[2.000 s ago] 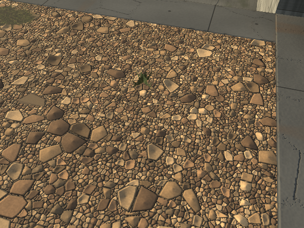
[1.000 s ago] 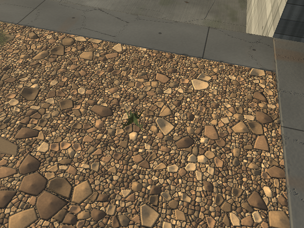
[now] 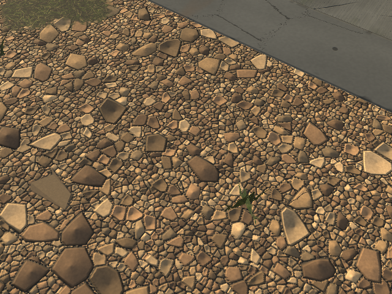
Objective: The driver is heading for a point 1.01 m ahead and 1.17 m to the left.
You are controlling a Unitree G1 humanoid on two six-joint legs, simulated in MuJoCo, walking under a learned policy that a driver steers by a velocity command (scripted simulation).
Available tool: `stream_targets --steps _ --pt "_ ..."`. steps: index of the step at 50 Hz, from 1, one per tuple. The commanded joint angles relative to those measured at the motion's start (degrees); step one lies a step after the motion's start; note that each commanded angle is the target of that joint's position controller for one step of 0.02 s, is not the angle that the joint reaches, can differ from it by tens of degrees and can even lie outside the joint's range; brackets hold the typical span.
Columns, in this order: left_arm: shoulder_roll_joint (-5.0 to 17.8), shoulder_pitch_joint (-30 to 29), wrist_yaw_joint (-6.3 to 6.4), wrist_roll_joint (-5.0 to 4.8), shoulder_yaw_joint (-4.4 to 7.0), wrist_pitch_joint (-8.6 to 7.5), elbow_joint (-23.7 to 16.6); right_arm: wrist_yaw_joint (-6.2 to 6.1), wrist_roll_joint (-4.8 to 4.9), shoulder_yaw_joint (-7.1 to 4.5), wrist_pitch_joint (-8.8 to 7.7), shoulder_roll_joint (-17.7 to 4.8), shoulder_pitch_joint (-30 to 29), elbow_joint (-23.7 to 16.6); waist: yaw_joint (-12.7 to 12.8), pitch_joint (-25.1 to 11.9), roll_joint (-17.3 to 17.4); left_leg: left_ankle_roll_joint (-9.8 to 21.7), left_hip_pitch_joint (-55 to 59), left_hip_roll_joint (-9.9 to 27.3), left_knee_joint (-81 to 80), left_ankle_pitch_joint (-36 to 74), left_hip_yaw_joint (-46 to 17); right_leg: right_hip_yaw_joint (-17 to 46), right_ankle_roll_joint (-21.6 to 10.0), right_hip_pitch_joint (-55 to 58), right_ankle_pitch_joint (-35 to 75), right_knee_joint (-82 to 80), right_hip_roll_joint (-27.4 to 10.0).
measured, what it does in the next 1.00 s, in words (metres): walks ahead, turning left: right foot, then left foot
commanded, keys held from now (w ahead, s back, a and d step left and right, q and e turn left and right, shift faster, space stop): q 0.68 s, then w+q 0.32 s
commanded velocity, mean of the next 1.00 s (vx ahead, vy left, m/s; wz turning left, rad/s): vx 0.10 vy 0.00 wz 0.59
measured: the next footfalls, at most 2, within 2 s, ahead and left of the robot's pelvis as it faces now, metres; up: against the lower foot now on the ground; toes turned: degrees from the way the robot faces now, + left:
right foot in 0.44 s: +0.18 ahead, -0.15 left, +0.00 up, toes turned +20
left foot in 0.88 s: +0.06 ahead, +0.09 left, +0.00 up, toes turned +34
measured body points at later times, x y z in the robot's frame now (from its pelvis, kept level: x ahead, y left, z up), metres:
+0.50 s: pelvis +0.08 -0.05 +0.02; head +0.12 -0.06 +0.47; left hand +0.12 +0.26 -0.09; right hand +0.33 -0.27 -0.08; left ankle +0.10 +0.06 -0.69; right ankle +0.14 -0.16 -0.72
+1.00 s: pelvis +0.12 +0.02 +0.02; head +0.12 +0.05 +0.47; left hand +0.06 +0.33 -0.09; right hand +0.36 -0.15 -0.06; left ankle +0.03 +0.07 -0.72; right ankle +0.19 -0.12 -0.64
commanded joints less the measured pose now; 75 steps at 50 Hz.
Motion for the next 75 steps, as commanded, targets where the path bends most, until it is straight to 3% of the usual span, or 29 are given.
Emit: stream_targets --steps 1,5,10,20,21,22,23,24,25,27,33,40,43,44,45,46,47,48,50,56,62,64,65,66,67,68,69,71,75 --pt "6.31 0.90 0.06 -0.55 1.09 -0.56 -4.29 -0.57 0.96 -2.34 -0.50 -9.13 4.36 -4.21 -1.66 -15.81 -0.72 11.83 27.67 16.89 -14.93 14.92 -26.12 7.95 -0.85 -21.20 3.11 11.19 -1.09" --pt "6.29 1.77 1.23 0.86 1.62 1.62 -4.17 -1.98 -0.51 -2.12 0.02 -8.59 1.92 -5.68 1.09 -12.90 4.24 9.23 13.29 11.66 -17.54 11.08 -20.74 7.59 -0.34 -12.53 10.03 0.87 -1.04" --pt "5.21 -2.00 1.88 0.93 1.23 2.05 -5.57 -3.66 0.45 -2.46 1.02 -9.49 3.17 -6.56 -0.48 -13.68 5.24 8.25 14.28 10.25 -17.14 0.29 -22.96 9.25 2.11 -14.40 14.11 -9.56 0.20" --pt "6.16 0.14 -0.18 -0.07 1.49 -0.38 -5.92 -4.23 0.94 -2.12 3.40 -8.93 2.46 -8.49 0.39 -12.35 9.28 4.66 15.18 7.43 -11.81 0.99 -30.55 8.41 -0.42 -1.65 17.75 -35.24 3.11" --pt "7.51 2.69 -0.41 0.23 2.01 -0.48 -5.23 -4.40 1.36 -1.87 3.74 -8.23 2.88 -8.64 1.46 -12.36 7.85 2.39 12.38 5.15 -9.24 -1.10 -28.92 9.01 -1.76 4.11 23.09 -41.76 0.49" --pt "11.56 3.84 -0.29 1.29 2.90 -0.13 -5.35 -4.39 1.24 -1.09 3.95 -5.03 5.54 -8.76 -0.23 -13.58 -2.64 -0.91 5.19 -0.46 2.01 -15.33 -21.63 18.91 -5.88 11.29 25.66 -45.12 -11.66" --pt "14.98 2.09 -0.11 2.99 3.50 0.53 -5.51 -4.20 1.91 -1.65 3.40 -6.21 5.29 -11.08 -2.21 -9.89 -18.68 -4.01 -6.64 -8.78 13.37 -28.62 -10.20 32.80 -15.56 10.13 36.01 -47.93 -20.93" --pt "11.37 -1.04 0.13 3.08 2.75 0.44 -7.75 -3.82 0.51 -3.01 2.73 -11.39 5.92 -10.07 -1.76 -9.41 -13.68 -6.14 -7.66 -4.10 24.98 -27.22 -11.80 32.39 -18.19 8.33 38.45 -47.20 -22.80" --pt "8.50 -3.60 0.57 2.42 2.07 0.56 -8.85 -3.57 0.90 -3.71 2.92 -12.48 6.98 -8.58 -2.52 -9.40 -9.33 -6.90 -6.74 -3.29 29.33 -23.22 -11.30 25.61 -15.76 7.86 39.14 -45.56 -19.28" --pt "6.66 -4.98 0.99 0.71 1.49 0.89 -9.43 -3.81 0.88 -3.17 4.19 -9.47 8.66 -6.94 -2.42 -7.91 -7.34 -9.04 -8.44 -2.27 35.02 -17.77 -9.69 17.62 -12.52 9.25 38.43 -44.25 -14.37" --pt "9.27 0.67 1.70 1.03 2.21 2.53 -9.12 -2.83 1.66 -1.10 4.40 -5.43 1.52 -11.58 2.30 -8.03 -10.21 -11.59 -7.84 2.55 22.35 -14.19 -3.71 9.59 -14.60 15.92 41.65 -45.11 -14.19" --pt "12.94 1.23 -0.64 -1.24 3.65 1.46 -9.48 -0.81 1.74 -0.80 4.24 -6.14 2.11 -12.85 2.09 -6.43 -10.47 -5.86 7.41 3.46 2.47 -14.16 2.59 7.13 -12.88 8.21 12.73 -49.55 -16.76" --pt "8.31 1.11 -1.43 -1.44 2.32 0.80 -8.67 -1.01 2.19 -2.33 3.47 -7.57 14.72 -7.29 -3.92 -9.48 -3.87 -1.25 28.72 0.81 -9.17 -10.11 3.10 -0.35 -8.29 -2.37 9.82 -35.56 -12.55" --pt "3.66 -1.34 -1.89 0.54 0.75 0.31 -10.50 -1.81 2.30 -3.94 3.04 -12.68 22.12 -6.06 -6.68 -10.95 10.29 3.40 39.23 12.80 -13.80 -10.63 -15.53 -6.51 -3.42 -16.24 3.37 -12.92 -6.73" --pt "3.65 -6.08 -1.95 0.67 0.69 -1.30 -15.57 -1.24 1.53 -4.36 1.26 -18.27 22.10 -7.83 -6.35 -9.67 18.35 14.90 41.59 23.44 -20.67 -20.26 -42.64 -0.28 -1.39 -35.95 -4.10 -0.42 2.36" --pt "7.98 -9.18 -2.33 -0.78 1.71 -2.67 -15.94 -0.81 1.12 -2.97 -0.35 -12.84 21.12 -7.88 -7.58 -7.33 11.19 15.47 39.46 23.61 -23.06 -23.36 -41.27 6.21 -2.36 -38.72 -1.38 4.48 -1.36" --pt "9.49 -8.15 -2.92 -1.52 2.21 -3.51 -15.58 -0.91 1.00 -1.81 -1.30 -10.06 18.56 -7.80 -5.29 -4.36 10.44 13.19 36.74 21.41 -23.17 -21.81 -35.80 6.91 -3.65 -38.25 5.08 2.93 -3.02" --pt "9.43 -6.17 -3.04 -0.72 2.36 -3.90 -13.83 -1.14 1.21 -1.23 -1.62 -8.53 16.06 -8.35 -3.66 -3.10 7.21 11.04 34.13 18.44 -22.84 -17.69 -30.27 6.74 -3.53 -35.83 10.36 0.37 -4.33" --pt "9.22 -5.48 -3.25 0.86 2.50 -4.34 -13.07 -1.94 1.03 -0.63 -1.38 -8.00 13.63 -8.97 -2.03 -2.74 7.13 8.91 30.19 14.75 -23.91 -7.64 -24.01 6.07 -2.11 -30.49 18.03 -5.87 -4.02" --pt "3.87 -11.02 -4.02 0.27 0.13 -4.25 -13.70 -3.50 1.05 -1.05 -1.64 -9.57 16.80 -6.34 -4.27 -2.36 6.41 6.08 23.11 10.56 -23.96 3.11 -13.81 3.27 0.88 -19.44 34.77 -26.91 0.13" --pt "6.33 -10.25 -4.79 0.59 0.83 -4.82 -14.56 -3.76 1.15 -1.16 -0.85 -9.65 18.24 -2.82 -3.06 -2.95 7.84 2.77 26.23 12.69 -15.53 20.32 -15.00 3.92 -3.24 -11.46 35.58 -34.43 1.81" --pt "8.10 -2.83 -4.22 1.53 1.82 -5.06 -12.57 -3.87 1.28 -0.92 -0.60 -9.03 16.07 -3.24 1.11 -7.71 7.84 0.55 27.48 10.10 -6.20 33.39 -13.89 1.39 -5.66 -1.38 37.95 -37.46 3.77" --pt "10.15 1.99 -3.79 2.21 2.28 -5.22 -11.97 -3.82 0.71 -0.32 -0.57 -7.46 16.67 -3.73 3.07 -13.32 5.50 -1.84 23.73 6.83 2.92 29.67 -12.45 4.13 -7.90 9.97 50.69 -36.32 -0.36" --pt "14.14 7.90 -3.35 3.58 2.74 -5.03 -11.81 -3.80 -0.46 0.96 -0.66 -3.84 22.40 -4.50 2.19 -23.70 -6.01 -5.46 9.44 1.18 22.01 4.94 -11.59 19.49 -15.63 30.28 68.02 -31.63 -14.47" --pt "11.86 10.18 -3.82 2.62 2.18 -4.09 -9.99 -3.47 0.84 1.36 -0.73 -2.97 30.54 -1.83 0.27 -32.90 -17.19 -8.08 1.86 -5.27 37.40 -34.09 -14.08 37.89 -24.16 37.84 68.65 -36.27 -23.88" --pt "9.34 7.60 -3.85 0.42 1.62 -3.30 -10.80 -3.35 1.92 -0.09 -0.10 -9.22 26.77 -1.06 1.50 -27.79 -9.68 -8.67 -0.53 -2.21 42.08 -31.56 -15.41 34.94 -22.05 30.92 53.96 -40.12 -21.30" --pt "7.07 3.04 -3.52 0.10 0.81 -2.68 -11.27 -3.54 2.14 -0.45 0.60 -10.28 20.15 -2.36 1.37 -19.15 -6.22 -8.79 -3.51 0.35 41.19 -28.29 -12.22 27.50 -19.39 23.03 45.21 -41.71 -18.53" --pt "3.33 -3.14 -3.16 0.88 -0.84 -2.04 -11.45 -4.27 0.52 -0.21 2.19 -8.40 15.34 -3.35 -1.20 -10.57 -3.29 -9.02 0.55 4.63 32.62 -22.91 -9.41 19.26 -16.39 7.18 38.03 -45.99 -13.57" --pt "4.85 -5.71 -2.74 1.89 -0.45 -1.87 -9.74 -4.77 -0.13 1.66 2.81 -2.44 17.20 -2.49 -3.19 -10.19 -7.96 -9.29 13.22 5.46 12.51 -19.01 -5.29 11.05 -16.06 -2.25 42.53 -48.08 -9.63"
